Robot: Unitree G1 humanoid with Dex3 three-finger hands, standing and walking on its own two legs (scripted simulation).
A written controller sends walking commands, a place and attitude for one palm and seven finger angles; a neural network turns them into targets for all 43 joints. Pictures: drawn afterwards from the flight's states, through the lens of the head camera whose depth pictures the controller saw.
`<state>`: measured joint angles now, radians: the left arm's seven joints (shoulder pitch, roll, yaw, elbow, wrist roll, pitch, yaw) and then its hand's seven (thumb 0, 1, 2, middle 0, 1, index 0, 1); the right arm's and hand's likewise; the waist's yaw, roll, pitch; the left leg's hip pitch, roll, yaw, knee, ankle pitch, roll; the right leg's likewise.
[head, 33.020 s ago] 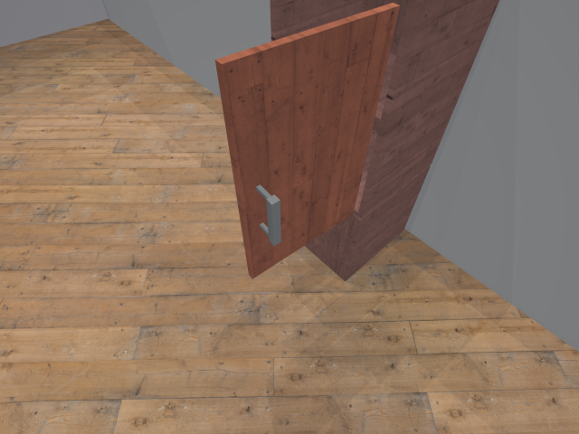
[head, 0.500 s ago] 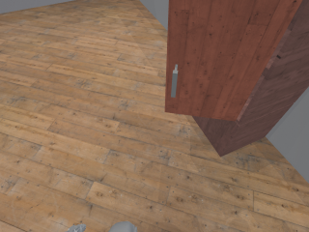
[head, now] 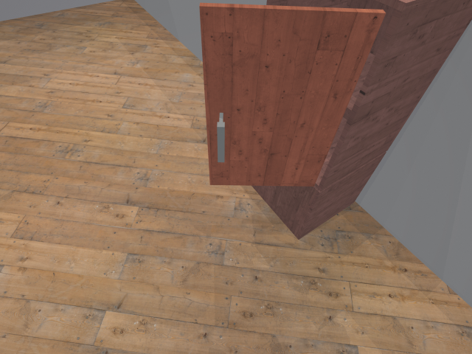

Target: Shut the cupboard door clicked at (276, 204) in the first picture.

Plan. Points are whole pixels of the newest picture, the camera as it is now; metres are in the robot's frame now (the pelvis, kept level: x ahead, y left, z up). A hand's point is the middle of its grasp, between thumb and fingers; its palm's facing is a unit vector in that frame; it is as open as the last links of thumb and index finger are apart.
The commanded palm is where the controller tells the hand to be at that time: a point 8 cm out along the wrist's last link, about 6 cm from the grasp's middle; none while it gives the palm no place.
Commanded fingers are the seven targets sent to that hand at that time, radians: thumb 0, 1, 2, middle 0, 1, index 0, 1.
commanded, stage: take the last steps up to it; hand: left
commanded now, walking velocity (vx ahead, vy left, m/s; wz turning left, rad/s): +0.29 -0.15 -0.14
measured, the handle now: (221, 138) +0.67 +0.06 -0.09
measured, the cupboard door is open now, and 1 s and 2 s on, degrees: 57 57 57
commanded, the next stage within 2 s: come to a stop and stand still in 0.44 s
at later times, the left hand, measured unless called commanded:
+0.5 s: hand out of the picture +0.12 +0.11 -0.21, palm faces -0.01 -0.99 -0.11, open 7.4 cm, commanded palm none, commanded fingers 0.00 0.90 0.90 -0.20 -0.30 -0.20 -0.30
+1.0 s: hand (203, 276) +0.30 +0.08 -0.17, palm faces +0.01 -0.97 -0.23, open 7.4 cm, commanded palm none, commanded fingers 0.00 0.90 0.90 -0.20 -0.30 -0.20 -0.30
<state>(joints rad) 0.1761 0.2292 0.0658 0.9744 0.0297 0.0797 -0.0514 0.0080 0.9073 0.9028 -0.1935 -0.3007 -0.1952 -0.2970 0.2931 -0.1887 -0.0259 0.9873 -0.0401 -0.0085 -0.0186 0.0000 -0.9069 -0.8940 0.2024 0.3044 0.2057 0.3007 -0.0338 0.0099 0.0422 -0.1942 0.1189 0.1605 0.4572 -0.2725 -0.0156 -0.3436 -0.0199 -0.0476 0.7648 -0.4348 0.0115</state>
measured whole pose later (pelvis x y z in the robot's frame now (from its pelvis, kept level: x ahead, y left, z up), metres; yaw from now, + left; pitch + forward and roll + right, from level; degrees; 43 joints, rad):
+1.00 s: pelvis +0.22 -0.10 -0.01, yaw +0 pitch +1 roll +1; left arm 0.14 0.16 0.03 0.96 0.03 0.02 0.03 0.00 0.90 0.90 -0.20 -0.30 -0.20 -0.30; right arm 0.17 -0.23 -0.06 0.98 -0.01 0.06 -0.01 0.00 -0.92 -0.89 0.20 0.30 0.20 0.30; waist 0.00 0.00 0.10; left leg -0.40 -0.03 0.02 1.02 -0.52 -0.05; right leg -0.34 -0.08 -0.03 0.52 -0.19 0.02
